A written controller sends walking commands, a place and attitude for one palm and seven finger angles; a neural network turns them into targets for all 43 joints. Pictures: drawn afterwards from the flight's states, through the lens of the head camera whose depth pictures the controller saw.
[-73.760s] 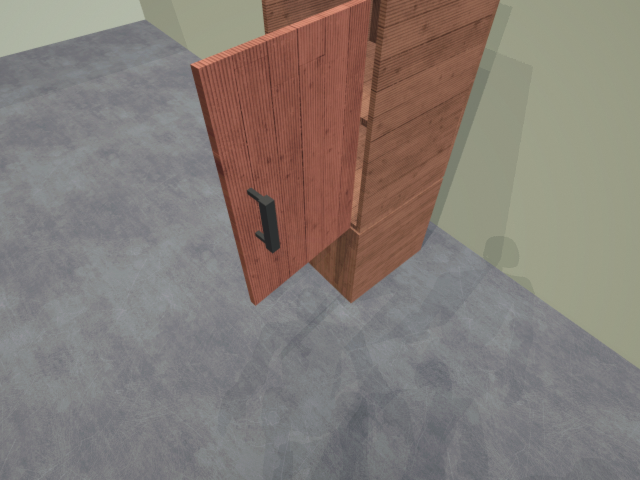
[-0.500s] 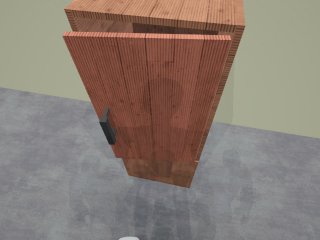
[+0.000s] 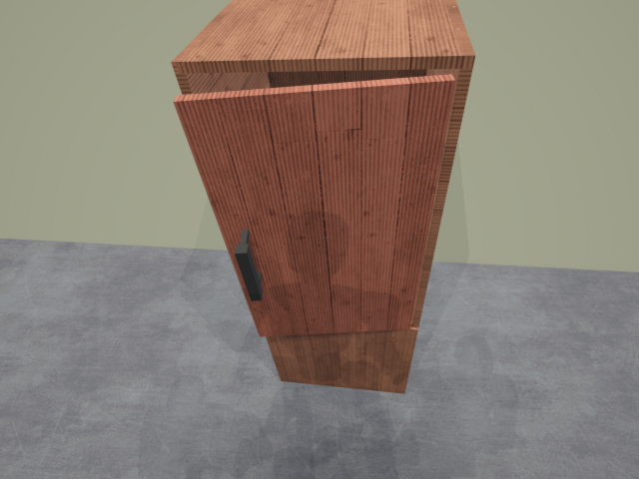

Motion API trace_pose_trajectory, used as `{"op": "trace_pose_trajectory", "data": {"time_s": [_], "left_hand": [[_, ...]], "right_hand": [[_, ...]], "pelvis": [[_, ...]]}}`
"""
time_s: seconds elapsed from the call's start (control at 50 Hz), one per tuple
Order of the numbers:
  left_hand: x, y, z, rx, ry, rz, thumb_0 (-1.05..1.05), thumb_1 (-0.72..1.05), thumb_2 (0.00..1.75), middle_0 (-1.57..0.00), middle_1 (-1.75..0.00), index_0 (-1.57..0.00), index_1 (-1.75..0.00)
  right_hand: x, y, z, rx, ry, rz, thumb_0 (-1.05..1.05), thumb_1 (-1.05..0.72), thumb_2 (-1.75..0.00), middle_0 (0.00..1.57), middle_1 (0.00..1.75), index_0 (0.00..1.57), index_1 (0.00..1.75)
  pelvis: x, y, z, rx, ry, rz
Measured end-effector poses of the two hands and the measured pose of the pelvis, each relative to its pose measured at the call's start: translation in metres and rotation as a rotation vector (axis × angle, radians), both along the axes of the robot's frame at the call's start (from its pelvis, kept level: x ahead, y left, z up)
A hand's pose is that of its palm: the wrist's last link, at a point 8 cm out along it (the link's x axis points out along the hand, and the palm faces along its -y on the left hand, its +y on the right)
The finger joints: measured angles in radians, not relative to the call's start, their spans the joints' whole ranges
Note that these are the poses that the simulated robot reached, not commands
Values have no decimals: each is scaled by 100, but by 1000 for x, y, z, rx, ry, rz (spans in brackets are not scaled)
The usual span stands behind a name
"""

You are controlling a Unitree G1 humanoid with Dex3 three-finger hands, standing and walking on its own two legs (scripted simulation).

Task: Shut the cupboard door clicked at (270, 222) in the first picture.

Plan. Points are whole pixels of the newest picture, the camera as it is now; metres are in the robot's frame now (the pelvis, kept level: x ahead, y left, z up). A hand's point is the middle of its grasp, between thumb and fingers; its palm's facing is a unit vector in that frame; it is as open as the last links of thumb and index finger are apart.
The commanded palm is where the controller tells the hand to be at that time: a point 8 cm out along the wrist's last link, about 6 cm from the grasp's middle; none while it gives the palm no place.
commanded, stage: come to a stop and stand still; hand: left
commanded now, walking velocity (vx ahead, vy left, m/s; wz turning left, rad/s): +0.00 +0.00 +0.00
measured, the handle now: (250, 265) +0.47 +0.16 -0.04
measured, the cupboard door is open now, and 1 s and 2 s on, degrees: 8 8 8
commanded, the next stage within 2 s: look again from close up in 0.22 s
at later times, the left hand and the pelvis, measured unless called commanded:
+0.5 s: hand out of the picture +0.01 +0.15 -0.16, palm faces +0.01 -0.98 -0.20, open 7.3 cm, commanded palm none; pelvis +0.01 -0.02 +0.01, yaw +1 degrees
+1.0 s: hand (217, 472) +0.16 +0.16 -0.08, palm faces +0.27 -0.94 -0.19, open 7.3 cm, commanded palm +0.12 +0.19 -0.06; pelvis +0.04 -0.05 +0.01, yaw +3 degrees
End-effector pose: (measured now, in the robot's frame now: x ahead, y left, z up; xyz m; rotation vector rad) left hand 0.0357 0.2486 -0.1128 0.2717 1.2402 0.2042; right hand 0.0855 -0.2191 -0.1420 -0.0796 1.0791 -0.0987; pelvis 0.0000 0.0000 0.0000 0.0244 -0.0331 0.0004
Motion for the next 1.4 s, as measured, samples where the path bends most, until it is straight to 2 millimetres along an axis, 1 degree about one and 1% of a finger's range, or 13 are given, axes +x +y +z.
{"op": "trace_pose_trajectory", "data": {"time_s": [0.18,0.32,0.54,0.9,0.94,1.04,1.08,1.12,1.16,1.2,1.3,1.34,1.4], "left_hand": [[-11,-9,-3,-54,21,12,1,91,90,-20,-30,-20,-30],[-29,-27,-10,-98,102,21,1,91,90,-20,-30,-20,-30],[-33,-53,-12,-122,155,45,1,92,90,-20,-30,-20,-30],[-3,-70,-13,-104,123,57,2,93,90,-20,-30,-20,-30],[27,-59,4,-96,-78,132,2,93,90,-20,-30,-21,-30],[131,-49,95,-42,-763,104,3,93,90,-23,-32,-23,-33],[160,-52,116,-66,-964,59,2,93,90,-24,-34,-24,-35],[172,-59,122,-129,-1123,6,2,92,90,-27,-37,-27,-38],[168,-68,115,-201,-1232,-60,1,92,90,-29,-40,-29,-41],[152,-76,93,-253,-1258,-118,1,92,90,-32,-44,-33,-44],[93,-67,28,-270,-1097,-81,1,91,90,-42,-53,-42,-53],[77,-55,23,-219,-1090,-45,2,91,90,-45,-57,-45,-57],[75,-41,43,-136,-1211,-60,3,90,90,-51,-63,-51,-63]], "right_hand": [[-70,-15,4,-66,209,10,0,-93,-90,20,30,20,30],[-93,-20,8,-69,294,-11,1,-91,-90,20,30,20,30],[-71,-18,6,-32,293,2,1,-91,-90,20,30,20,30],[-36,-44,8,-54,285,13,1,-92,-90,20,30,20,30],[-25,-51,13,-100,182,9,1,-92,-90,20,30,20,30],[30,-69,26,-138,-162,26,2,-91,-90,20,30,20,30],[56,-75,32,-143,-282,40,2,-91,-90,20,30,20,30],[81,-80,39,-152,-385,64,2,-91,-90,20,30,20,30],[102,-82,45,-165,-464,98,2,-91,-90,20,30,20,30],[121,-83,48,-182,-522,138,1,-91,-90,20,30,20,30],[158,-73,37,-218,-605,231,1,-91,-90,20,30,20,30],[167,-61,26,-209,-622,257,1,-91,-90,20,30,20,30],[169,-39,4,-177,-621,289,1,-91,-90,20,30,20,30]], "pelvis": [[-6,3,8,-5,21,11],[-1,-4,12,-5,23,10],[13,-21,15,-8,27,16],[37,-43,16,-16,24,25],[36,-46,12,-17,16,24],[32,-45,3,-17,43,81],[27,-45,-5,-14,82,88],[21,-48,-16,-6,131,79],[16,-51,-30,3,174,65],[12,-54,-44,7,208,60],[2,-54,-82,-17,265,78],[-2,-52,-94,-35,277,86],[-8,-49,-109,-61,293,93]]}}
